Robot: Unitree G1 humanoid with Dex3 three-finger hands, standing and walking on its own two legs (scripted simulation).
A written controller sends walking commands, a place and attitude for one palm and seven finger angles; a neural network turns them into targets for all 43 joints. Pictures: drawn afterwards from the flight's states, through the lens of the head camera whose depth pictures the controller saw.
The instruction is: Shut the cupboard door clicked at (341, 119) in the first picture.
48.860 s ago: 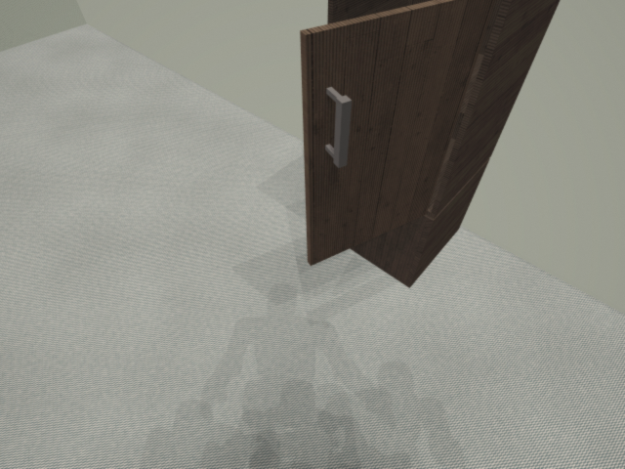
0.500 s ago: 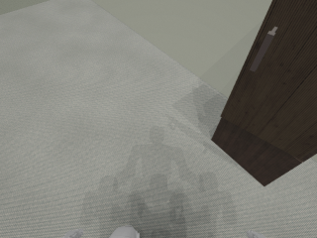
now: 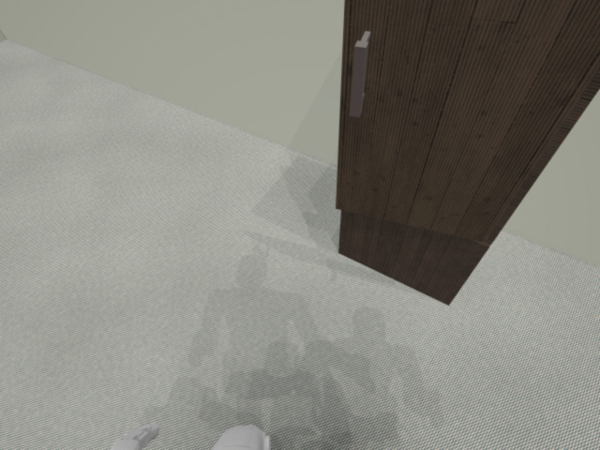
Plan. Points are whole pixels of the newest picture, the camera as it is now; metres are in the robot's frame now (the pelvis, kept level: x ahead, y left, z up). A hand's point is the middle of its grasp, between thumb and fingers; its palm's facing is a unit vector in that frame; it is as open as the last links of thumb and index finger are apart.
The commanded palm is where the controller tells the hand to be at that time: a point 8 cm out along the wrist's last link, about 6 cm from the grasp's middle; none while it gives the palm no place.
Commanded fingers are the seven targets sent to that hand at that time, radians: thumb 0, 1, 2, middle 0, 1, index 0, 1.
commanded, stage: turn to face it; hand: left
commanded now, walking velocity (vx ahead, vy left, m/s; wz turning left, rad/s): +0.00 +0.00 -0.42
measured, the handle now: (360, 75) +0.70 -0.08 +0.09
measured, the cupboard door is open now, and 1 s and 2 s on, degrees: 13 13 13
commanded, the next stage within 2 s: take the last steps up to it in 0.38 s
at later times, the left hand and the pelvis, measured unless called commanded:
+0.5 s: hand (198, 439) +0.15 +0.18 -0.16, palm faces -0.18 -0.95 -0.26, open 7.4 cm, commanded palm none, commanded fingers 0.00 0.90 0.90 -0.20 -0.30 -0.20 -0.30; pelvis +0.02 -0.01 -0.01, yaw -12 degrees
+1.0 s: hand (256, 376) +0.24 +0.10 -0.16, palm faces -0.31 -0.93 -0.18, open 7.4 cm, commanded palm none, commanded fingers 0.00 0.90 0.90 -0.20 -0.30 -0.20 -0.30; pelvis +0.11 -0.06 +0.01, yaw -18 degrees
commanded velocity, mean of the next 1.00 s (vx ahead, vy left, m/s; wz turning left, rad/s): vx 0.14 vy -0.04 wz -0.21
